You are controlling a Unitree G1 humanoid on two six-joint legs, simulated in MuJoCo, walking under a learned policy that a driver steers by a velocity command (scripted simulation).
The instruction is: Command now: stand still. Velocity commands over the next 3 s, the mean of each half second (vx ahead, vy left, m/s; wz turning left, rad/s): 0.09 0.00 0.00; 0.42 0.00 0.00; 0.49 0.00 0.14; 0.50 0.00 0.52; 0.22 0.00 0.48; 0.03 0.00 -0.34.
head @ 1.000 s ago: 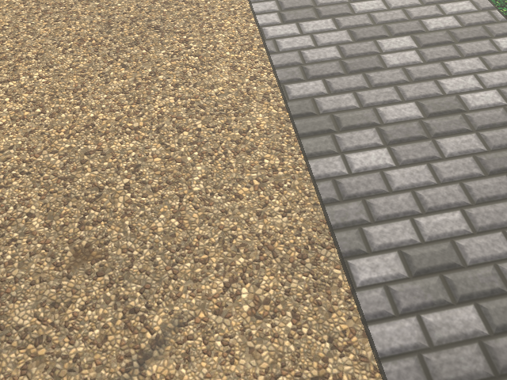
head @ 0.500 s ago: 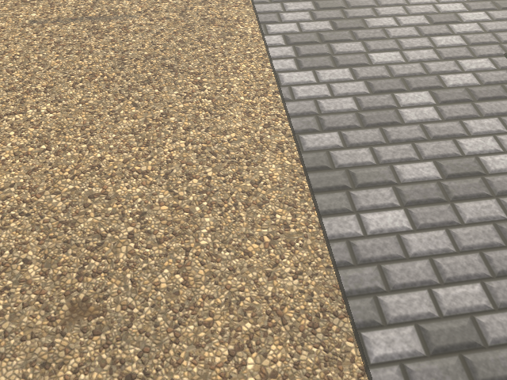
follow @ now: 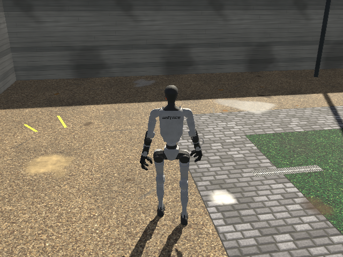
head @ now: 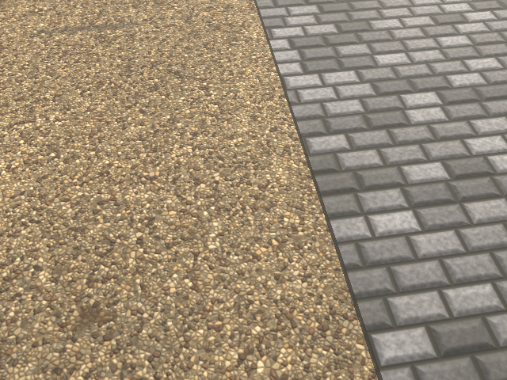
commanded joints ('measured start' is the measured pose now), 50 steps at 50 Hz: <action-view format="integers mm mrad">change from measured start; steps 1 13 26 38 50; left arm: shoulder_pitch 56 118 87 -148 -174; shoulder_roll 99 65 151 61 158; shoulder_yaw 14 7 54 61 86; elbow -10 14 -46 -184 -234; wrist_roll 1 0 -30 -28 -38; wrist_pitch -11 -22 -70 -91 -106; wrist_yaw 3 5 -14 -39 -81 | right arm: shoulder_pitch -30 -7 229 297 326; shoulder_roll -107 -92 -110 -122 -174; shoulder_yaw -19 -13 -55 0 -32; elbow -31 24 92 67 57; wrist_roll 0 2 36 -4 9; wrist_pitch -7 -4 -99 -116 -80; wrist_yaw -5 -10 39 20 6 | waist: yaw -4 -8 -123 -43 68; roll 5 -3 -77 39 111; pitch -15 1 35 71 -52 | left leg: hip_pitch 160 153 288 265 403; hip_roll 58 52 -11 234 259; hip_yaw -70 -69 59 -145 -2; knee -71 -80 -15 -420 -112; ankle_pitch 111 85 -76 173 716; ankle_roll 39 35 62 179 106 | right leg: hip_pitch -185 -199 -253 -669 -251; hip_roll -30 -26 -144 -125 24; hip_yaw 27 23 118 41 -44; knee -119 -132 -12 436 55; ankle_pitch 75 59 214 266 302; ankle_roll -20 -23 -123 -21 -121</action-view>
